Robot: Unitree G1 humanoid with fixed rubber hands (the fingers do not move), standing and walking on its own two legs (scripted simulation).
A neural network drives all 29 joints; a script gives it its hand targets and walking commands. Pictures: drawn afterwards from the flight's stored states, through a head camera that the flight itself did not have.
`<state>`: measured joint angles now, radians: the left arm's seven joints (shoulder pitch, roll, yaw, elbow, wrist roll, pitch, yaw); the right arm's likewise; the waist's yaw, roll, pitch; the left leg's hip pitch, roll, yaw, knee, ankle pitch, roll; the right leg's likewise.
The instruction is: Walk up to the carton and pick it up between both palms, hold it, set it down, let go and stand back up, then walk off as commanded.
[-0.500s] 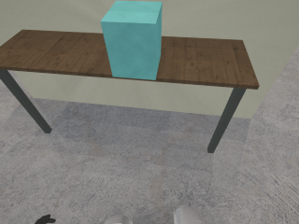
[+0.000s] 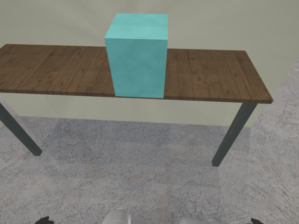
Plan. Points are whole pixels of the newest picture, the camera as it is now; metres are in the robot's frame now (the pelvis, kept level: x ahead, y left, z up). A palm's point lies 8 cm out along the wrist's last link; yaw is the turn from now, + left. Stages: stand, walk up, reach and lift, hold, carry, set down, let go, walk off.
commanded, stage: walk up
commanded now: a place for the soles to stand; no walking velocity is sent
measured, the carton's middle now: (140, 56) +0.69 +0.07 +0.09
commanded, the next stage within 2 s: none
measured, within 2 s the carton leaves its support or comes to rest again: neither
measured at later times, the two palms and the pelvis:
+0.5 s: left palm (32, 210) +0.17 +0.34 -0.08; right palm out of the picture +0.10 -0.27 -0.11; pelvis +0.06 +0.04 +0.00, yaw -6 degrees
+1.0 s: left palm (40, 196) +0.20 +0.33 -0.07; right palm out of the picture +0.11 -0.28 -0.10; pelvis +0.07 +0.03 +0.00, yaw -6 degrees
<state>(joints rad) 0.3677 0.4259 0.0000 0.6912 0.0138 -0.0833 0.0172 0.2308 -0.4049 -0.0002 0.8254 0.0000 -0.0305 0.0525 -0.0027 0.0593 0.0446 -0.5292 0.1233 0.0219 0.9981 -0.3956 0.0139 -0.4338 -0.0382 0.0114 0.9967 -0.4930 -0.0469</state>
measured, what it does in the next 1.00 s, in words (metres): steps on the spot: right foot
